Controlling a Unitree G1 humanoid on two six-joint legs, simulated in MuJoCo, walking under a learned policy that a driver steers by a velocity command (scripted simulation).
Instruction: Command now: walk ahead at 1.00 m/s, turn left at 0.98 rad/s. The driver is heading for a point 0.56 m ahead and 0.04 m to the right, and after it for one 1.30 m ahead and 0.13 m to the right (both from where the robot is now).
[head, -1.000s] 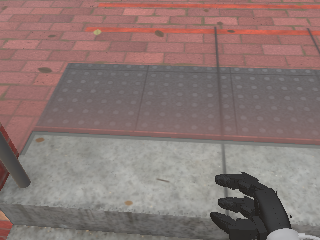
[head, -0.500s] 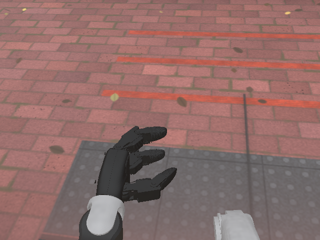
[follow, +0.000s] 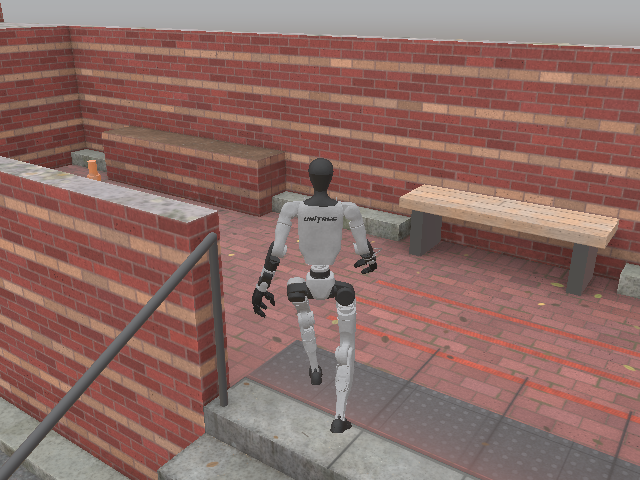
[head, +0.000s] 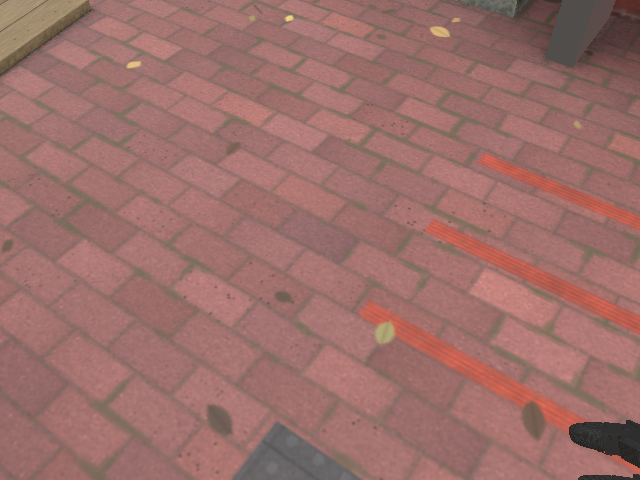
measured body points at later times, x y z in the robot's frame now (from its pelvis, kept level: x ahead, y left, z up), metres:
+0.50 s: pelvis +0.51 -0.05 +0.00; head +0.53 -0.06 +0.45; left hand +0.60 +0.24 -0.09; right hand +0.65 -0.32 -0.11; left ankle +0.28 +0.02 -0.58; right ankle +0.61 -0.12 -0.71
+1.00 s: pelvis +0.99 -0.02 +0.02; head +1.01 -0.02 +0.47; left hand +1.15 +0.25 -0.09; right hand +1.06 -0.32 -0.07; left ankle +1.02 +0.10 -0.71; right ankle +0.87 -0.09 -0.60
